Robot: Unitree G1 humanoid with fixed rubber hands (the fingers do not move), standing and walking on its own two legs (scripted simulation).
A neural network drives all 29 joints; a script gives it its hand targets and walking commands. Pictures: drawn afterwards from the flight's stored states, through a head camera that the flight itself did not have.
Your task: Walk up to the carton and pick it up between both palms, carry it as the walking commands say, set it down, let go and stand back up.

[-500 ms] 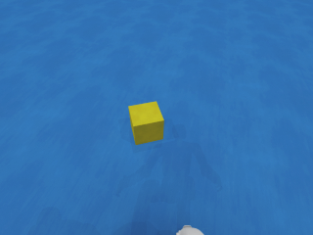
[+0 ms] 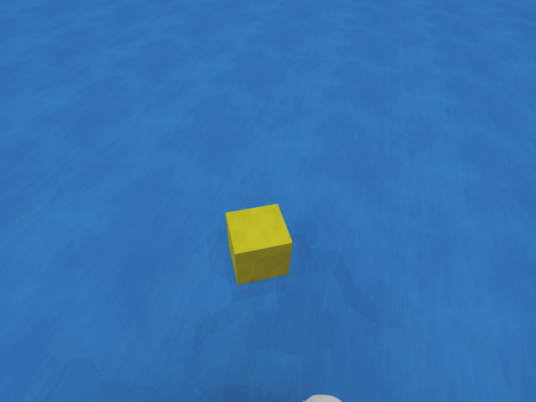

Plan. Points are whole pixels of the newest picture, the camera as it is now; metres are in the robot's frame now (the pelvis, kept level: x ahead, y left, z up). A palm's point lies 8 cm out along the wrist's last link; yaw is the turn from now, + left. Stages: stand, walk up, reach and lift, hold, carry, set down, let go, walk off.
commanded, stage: walk up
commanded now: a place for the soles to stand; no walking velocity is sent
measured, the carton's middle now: (257, 244) +0.85 +0.00 -0.61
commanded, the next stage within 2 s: none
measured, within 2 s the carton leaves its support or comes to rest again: neither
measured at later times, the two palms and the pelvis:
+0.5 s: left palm out of the picture +0.19 +0.32 -0.11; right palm (444, 334) +0.27 -0.32 -0.09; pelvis +0.16 +0.01 -0.01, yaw +0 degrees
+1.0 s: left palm (127, 299) +0.36 +0.26 -0.10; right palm (433, 317) +0.31 -0.32 -0.12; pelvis +0.23 -0.02 +0.00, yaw +0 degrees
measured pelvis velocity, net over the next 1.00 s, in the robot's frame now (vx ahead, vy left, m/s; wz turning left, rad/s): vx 0.23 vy -0.02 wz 0.00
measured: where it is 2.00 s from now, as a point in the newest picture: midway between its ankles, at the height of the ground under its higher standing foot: (279, 373)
